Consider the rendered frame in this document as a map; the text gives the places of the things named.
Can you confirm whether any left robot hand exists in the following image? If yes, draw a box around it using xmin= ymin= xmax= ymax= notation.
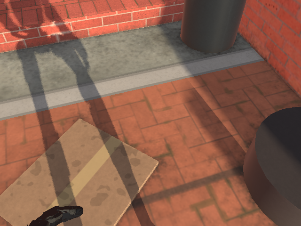
xmin=27 ymin=205 xmax=84 ymax=226

